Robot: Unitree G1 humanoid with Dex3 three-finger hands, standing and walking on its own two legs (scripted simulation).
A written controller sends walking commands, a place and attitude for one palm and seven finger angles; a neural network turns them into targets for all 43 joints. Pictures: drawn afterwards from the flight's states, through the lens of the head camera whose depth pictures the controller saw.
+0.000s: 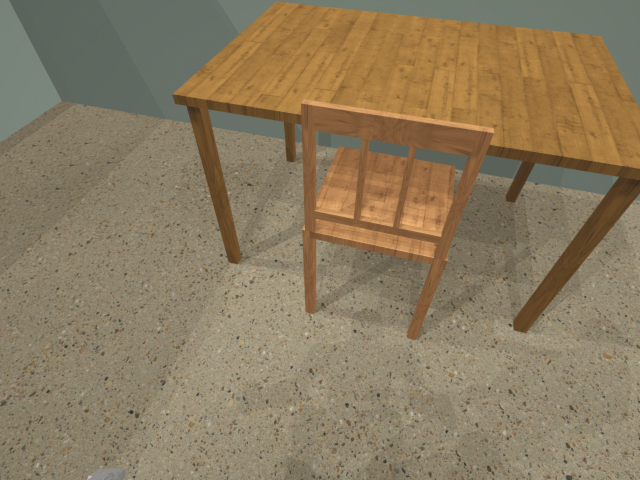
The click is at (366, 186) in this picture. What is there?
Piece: chair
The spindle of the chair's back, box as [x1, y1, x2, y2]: [354, 139, 369, 219]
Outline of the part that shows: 367,139 361,140 354,210 354,218 359,219 369,141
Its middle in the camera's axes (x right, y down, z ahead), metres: +0.10 -0.14 +0.93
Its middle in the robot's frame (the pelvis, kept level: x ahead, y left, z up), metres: +0.78 -0.05 -0.12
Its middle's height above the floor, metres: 0.65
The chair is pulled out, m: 0.00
